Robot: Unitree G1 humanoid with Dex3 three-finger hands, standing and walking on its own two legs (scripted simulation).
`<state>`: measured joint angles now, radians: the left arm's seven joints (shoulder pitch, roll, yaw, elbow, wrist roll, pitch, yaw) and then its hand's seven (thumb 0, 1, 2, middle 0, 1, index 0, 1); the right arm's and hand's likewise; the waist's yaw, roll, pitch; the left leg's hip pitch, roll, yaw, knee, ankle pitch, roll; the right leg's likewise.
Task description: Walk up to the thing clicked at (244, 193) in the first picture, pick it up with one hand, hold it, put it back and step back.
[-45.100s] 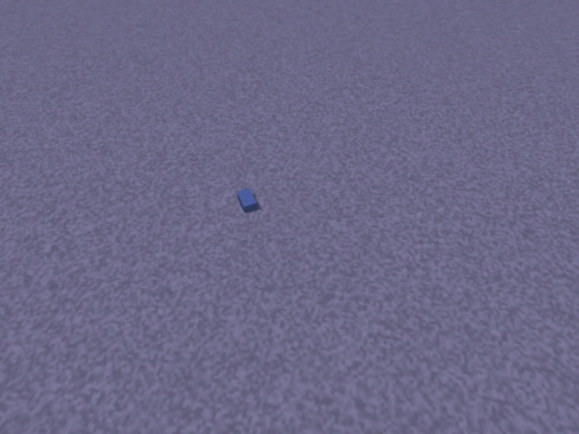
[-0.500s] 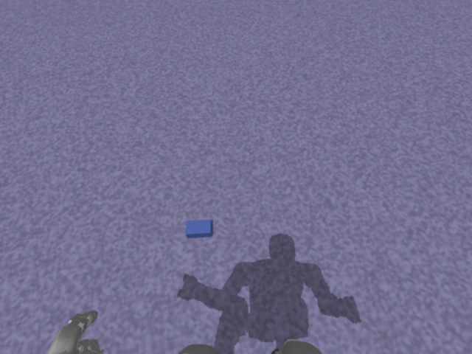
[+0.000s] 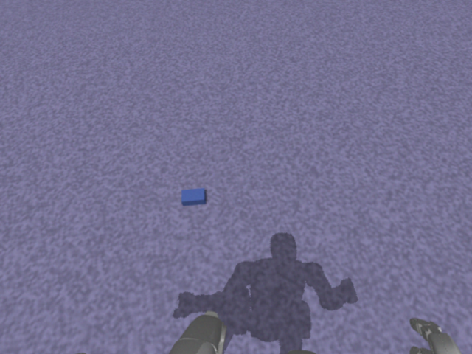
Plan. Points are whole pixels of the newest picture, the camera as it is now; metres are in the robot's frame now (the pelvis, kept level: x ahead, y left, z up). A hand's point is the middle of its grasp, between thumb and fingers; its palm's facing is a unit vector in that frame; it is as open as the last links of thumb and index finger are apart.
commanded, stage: step back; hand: left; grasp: from above
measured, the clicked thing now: (193, 197) +0.82 +0.29 -0.73
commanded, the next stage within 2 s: stand in 1.72 s
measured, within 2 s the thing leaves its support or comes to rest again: neither
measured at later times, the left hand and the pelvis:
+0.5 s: hand out of the picture -0.09 +0.26 -0.14, palm faces +0.05 -0.92 -0.40, open 7.3 cm; pelvis -0.18 -0.01 +0.01, yaw +2 degrees
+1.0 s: hand out of the picture -0.21 +0.26 -0.13, palm faces +0.09 -0.91 -0.41, open 7.4 cm; pelvis -0.24 -0.02 +0.01, yaw +5 degrees
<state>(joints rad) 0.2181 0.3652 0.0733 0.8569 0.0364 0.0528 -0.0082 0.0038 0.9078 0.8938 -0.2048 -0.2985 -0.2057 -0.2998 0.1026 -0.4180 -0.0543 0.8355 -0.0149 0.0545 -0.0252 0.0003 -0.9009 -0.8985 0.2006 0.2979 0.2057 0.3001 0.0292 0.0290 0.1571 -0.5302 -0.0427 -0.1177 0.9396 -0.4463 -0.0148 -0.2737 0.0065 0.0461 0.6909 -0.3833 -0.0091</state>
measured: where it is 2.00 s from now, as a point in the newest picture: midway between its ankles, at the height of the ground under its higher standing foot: outside the picture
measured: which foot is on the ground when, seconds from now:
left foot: up 0.00-0.22, down 0.24-0.60, up 0.62-0.86, down 0.88-1.00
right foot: down 0.00-0.26, up 0.28-0.56, down 0.58-1.00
